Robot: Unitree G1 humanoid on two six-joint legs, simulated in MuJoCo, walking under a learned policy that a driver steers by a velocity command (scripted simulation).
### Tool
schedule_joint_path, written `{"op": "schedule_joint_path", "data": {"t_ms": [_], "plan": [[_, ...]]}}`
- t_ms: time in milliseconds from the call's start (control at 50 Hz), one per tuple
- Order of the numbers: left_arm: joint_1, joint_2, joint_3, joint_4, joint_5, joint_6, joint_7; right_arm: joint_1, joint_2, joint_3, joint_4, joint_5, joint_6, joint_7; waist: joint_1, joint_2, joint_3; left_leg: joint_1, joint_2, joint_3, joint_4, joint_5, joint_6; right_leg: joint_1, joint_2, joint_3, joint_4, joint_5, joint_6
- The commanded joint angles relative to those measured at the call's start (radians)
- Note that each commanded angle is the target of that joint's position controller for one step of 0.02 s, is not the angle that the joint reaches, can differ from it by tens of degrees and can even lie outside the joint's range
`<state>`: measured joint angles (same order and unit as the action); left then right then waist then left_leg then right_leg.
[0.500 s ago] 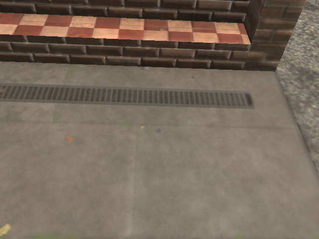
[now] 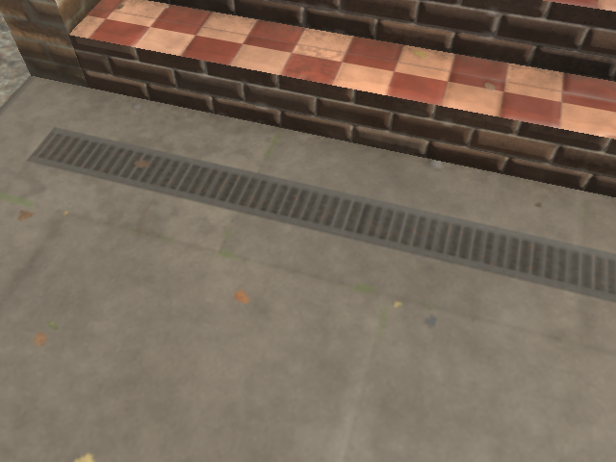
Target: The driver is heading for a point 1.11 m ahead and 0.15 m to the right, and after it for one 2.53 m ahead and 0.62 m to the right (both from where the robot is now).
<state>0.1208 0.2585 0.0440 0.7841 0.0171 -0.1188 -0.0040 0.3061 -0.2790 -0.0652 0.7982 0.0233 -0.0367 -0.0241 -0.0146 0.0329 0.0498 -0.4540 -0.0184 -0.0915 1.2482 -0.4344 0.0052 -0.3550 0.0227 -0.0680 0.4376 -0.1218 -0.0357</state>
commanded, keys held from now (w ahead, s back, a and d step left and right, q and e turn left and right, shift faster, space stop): no key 0.34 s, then w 0.66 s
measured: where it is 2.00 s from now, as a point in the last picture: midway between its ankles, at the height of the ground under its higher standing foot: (303, 290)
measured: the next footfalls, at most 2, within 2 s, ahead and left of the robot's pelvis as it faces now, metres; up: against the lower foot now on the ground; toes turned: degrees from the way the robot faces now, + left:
left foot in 0.30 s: +0.20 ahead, +0.15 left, +0.00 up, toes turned +5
right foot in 0.72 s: +0.25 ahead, -0.09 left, +0.00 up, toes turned +4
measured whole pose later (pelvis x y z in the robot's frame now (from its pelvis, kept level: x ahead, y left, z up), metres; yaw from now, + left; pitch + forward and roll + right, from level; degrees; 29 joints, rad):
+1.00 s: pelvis +0.28 +0.00 +0.02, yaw +5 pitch +3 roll +1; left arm 0.42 0.22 0.02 0.96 0.00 -0.09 0.00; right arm 0.15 -0.27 -0.07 0.73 0.01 -0.07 0.00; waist 0.08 0.04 -0.03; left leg -0.70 0.09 -0.03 0.79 0.02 0.01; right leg -0.05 0.02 -0.03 0.22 -0.23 -0.05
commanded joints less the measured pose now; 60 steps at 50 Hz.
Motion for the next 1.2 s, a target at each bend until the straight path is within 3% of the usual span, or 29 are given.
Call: {"op": "schedule_joint_path", "data": {"t_ms": [20,80,140,220,260,280,300,320,340,360,380,420,480,540,620,660,700,720,740,760,780,800,840,880,980,1060,1120,1180,1200], "plan": [[0.019,0.09,0.02,-0.021,0.005,-0.01,-0.005,0.075,-0.027,-0.016,-0.077,0.002,0.018,-0.002,-0.016,-0.116,-0.094,-0.098,0.094,0.004,-0.052,0.039,-0.018,0.143,-0.277,0.184,-0.185,0.521,-0.197],[0.025,0.149,0.039,0.005,-0.003,-0.005,0.003,0.016,-0.006,-0.002,-0.129,-0.011,0.023,-0.001,-0.017,-0.109,-0.115,-0.099,0.096,0.014,-0.234,0.132,-0.027,0.152,-0.299,0.126,-0.207,0.616,-0.233],[-0.004,0.166,0.041,0.007,-0.02,0.018,0.011,-0.039,-0.017,0.004,-0.149,-0.014,0.02,0.016,-0.007,-0.109,-0.153,0.003,0.083,0.052,-0.42,0.289,-0.02,0.144,-0.269,0.043,-0.202,0.557,-0.211],[0.041,0.191,0.043,0.041,-0.037,0.042,0.006,-0.141,-0.052,-0.002,-0.195,-0.02,0.022,0.03,0.026,-0.125,-0.139,0.041,0.058,0.071,-0.588,0.291,0.001,0.206,-0.285,0.057,-0.137,0.416,-0.176],[0.031,0.192,0.04,0.048,-0.052,0.052,0.006,-0.125,-0.059,-0.009,-0.197,-0.024,0.018,0.034,0.002,-0.126,-0.135,0.127,0.03,0.102,-0.744,0.353,0.034,0.204,-0.269,0.062,-0.054,0.308,-0.135],[0.065,0.16,0.03,0.061,-0.05,0.055,0.006,-0.102,-0.083,-0.02,-0.186,-0.029,0.016,0.029,0.001,-0.105,-0.144,0.209,0.02,0.1,-0.822,0.427,0.057,0.182,-0.227,0.052,0.014,0.233,-0.096],[0.111,0.112,0.012,0.064,-0.025,0.051,0.004,-0.068,-0.151,-0.037,-0.192,-0.037,0.016,0.018,0.007,-0.003,-0.198,0.354,0.145,-0.029,-0.829,0.751,0.098,0.107,-0.159,-0.002,0.148,0.07,-0.028],[0.184,0.046,-0.014,0.059,0.011,0.046,-0.004,-0.08,-0.195,-0.036,-0.223,-0.057,0.025,0.006,0.053,0.195,-0.243,0.516,0.354,-0.263,-0.797,1.018,0.238,-0.102,-0.053,-0.047,0.342,-0.391,0.048],[0.15,0.061,-0.016,0.056,-0.004,0.058,-0.004,-0.047,-0.102,-0.009,-0.208,-0.058,0.021,0.009,0.004,0.195,-0.299,0.485,0.405,-0.329,-0.841,0.905,0.328,-0.148,-0.068,0.065,0.469,-0.559,0.073],[0.116,0.12,0.0,0.051,-0.026,0.07,-0.005,-0.025,-0.092,-0.009,-0.184,-0.044,0.015,0.018,-0.011,0.141,-0.265,0.462,0.35,-0.307,-0.882,0.66,0.308,-0.188,-0.082,0.084,0.535,-0.534,0.074],[0.091,0.147,0.013,0.052,-0.034,0.08,-0.002,-0.015,-0.139,-0.027,-0.168,-0.025,0.013,0.022,-0.022,0.111,-0.227,0.454,0.322,-0.303,-0.926,0.403,0.278,-0.257,-0.08,0.068,0.594,-0.497,0.07],[0.064,0.161,0.028,0.054,-0.031,0.093,0.003,-0.067,-0.151,-0.031,-0.166,-0.016,0.007,0.019,-0.002,0.095,-0.151,0.32,0.292,-0.297,-1.022,0.011,0.237,-0.262,-0.107,0.087,0.607,-0.374,0.056],[0.07,0.11,0.023,0.07,-0.028,0.076,0.007,-0.099,-0.112,-0.025,-0.157,-0.024,-0.018,0.011,0.021,0.115,-0.101,0.23,0.238,-0.215,-1.092,0.012,0.219,-0.205,-0.096,0.066,0.518,-0.242,0.035],[0.027,0.074,0.011,0.065,-0.025,0.055,0.003,-0.085,-0.116,-0.033,-0.136,-0.017,-0.035,0.01,0.008,0.095,-0.106,0.235,0.228,-0.161,-1.094,0.064,0.216,-0.145,-0.088,0.058,0.342,-0.188,0.015],[0.011,0.089,0.009,0.061,-0.032,0.043,-0.01,-0.054,-0.147,-0.046,-0.103,-0.004,-0.032,0.017,0.0,0.103,-0.099,0.21,0.251,-0.168,-1.084,0.0,0.22,-0.054,-0.067,0.035,0.198,-0.175,-0.002],[0.065,0.089,0.011,0.083,-0.03,0.038,-0.013,-0.072,-0.141,-0.044,-0.095,0.005,-0.024,0.018,0.04,0.084,-0.097,0.134,0.233,-0.144,-1.043,-0.054,0.196,0.072,-0.046,0.009,0.108,-0.113,-0.023],[0.195,0.097,0.02,0.135,-0.031,0.038,-0.008,-0.087,-0.089,-0.026,-0.092,-0.003,-0.019,0.017,0.098,0.052,-0.104,0.017,0.172,-0.1,-0.924,-0.111,0.148,0.245,-0.043,0.021,0.05,-0.152,-0.042],[0.289,0.147,0.031,0.155,-0.026,0.035,0.0,-0.125,-0.018,-0.005,-0.11,-0.011,-0.021,0.019,0.13,-0.084,-0.09,-0.12,0.088,-0.009,-0.674,-0.075,0.088,0.341,-0.199,0.246,-0.081,-0.301,-0.085],[0.316,0.255,0.052,0.145,-0.023,0.037,0.001,-0.134,0.018,0.003,-0.154,-0.013,-0.039,0.02,0.116,-0.3,-0.053,-0.373,-0.018,0.121,-0.399,-0.082,0.035,0.431,-0.388,0.585,-0.235,-0.517,-0.187],[0.309,0.255,0.054,0.137,-0.006,0.026,-0.004,-0.157,-0.061,-0.013,-0.169,0.006,-0.055,0.017,0.122,-0.282,-0.018,-0.477,0.029,0.03,-0.237,-0.099,0.048,0.379,-0.456,0.755,-0.299,-0.688,-0.27],[0.248,0.193,0.039,0.112,-0.012,0.014,-0.006,-0.144,-0.105,-0.024,-0.16,0.015,-0.059,0.019,0.088,-0.225,0.016,-0.52,0.075,-0.006,-0.18,0.007,0.06,0.366,-0.419,0.7,-0.294,-0.668,-0.239],[0.202,0.159,0.029,0.097,-0.018,0.008,-0.01,-0.121,-0.11,-0.028,-0.139,0.002,-0.058,0.02,0.062,-0.189,0.008,-0.509,0.094,0.0,-0.174,0.096,0.06,0.358,-0.368,0.599,-0.287,-0.56,-0.2],[0.168,0.137,0.02,0.084,-0.021,0.008,-0.012,-0.123,-0.095,-0.03,-0.125,-0.022,-0.057,0.016,0.045,-0.147,-0.001,-0.444,0.122,0.012,-0.233,0.235,0.043,0.319,-0.299,0.44,-0.304,-0.331,-0.155],[0.211,0.121,0.015,0.101,-0.015,0.01,-0.008,-0.138,-0.058,-0.023,-0.122,-0.022,-0.054,0.018,0.05,-0.136,-0.018,-0.394,0.116,0.046,-0.273,0.344,0.021,0.305,-0.254,0.322,-0.313,-0.113,-0.146],[0.293,0.127,0.011,0.132,-0.021,0.021,0.007,-0.263,-0.003,-0.003,-0.157,-0.012,-0.053,0.03,0.089,-0.131,-0.01,-0.302,0.095,0.09,-0.509,0.506,0.0,0.304,-0.206,0.167,-0.305,0.157,-0.126],[0.352,0.143,0.013,0.152,-0.028,0.033,0.01,-0.379,0.002,0.007,-0.192,0.0,-0.059,0.057,0.125,-0.125,0.037,-0.276,0.077,0.108,-0.65,0.516,0.007,0.361,-0.24,0.163,-0.29,0.145,-0.135],[0.373,0.154,0.02,0.167,-0.034,0.047,0.013,-0.431,-0.006,0.011,-0.219,0.005,-0.068,0.077,0.12,-0.132,0.066,-0.262,0.065,0.113,-0.707,0.439,0.037,0.426,-0.284,0.172,-0.251,0.21,-0.136],[0.344,0.185,0.033,0.163,-0.037,0.056,0.017,-0.325,-0.064,-0.012,-0.199,-0.004,-0.074,0.078,0.031,-0.163,-0.018,-0.02,0.003,0.148,-0.75,0.352,0.09,0.443,-0.284,0.156,-0.092,0.611,-0.111],[0.324,0.178,0.03,0.156,-0.034,0.06,0.017,-0.16,-0.108,-0.036,-0.153,-0.004,-0.073,0.067,-0.06,-0.152,-0.119,0.214,-0.015,0.156,-0.775,0.385,0.124,0.387,-0.241,0.128,0.081,0.723,-0.088]]}}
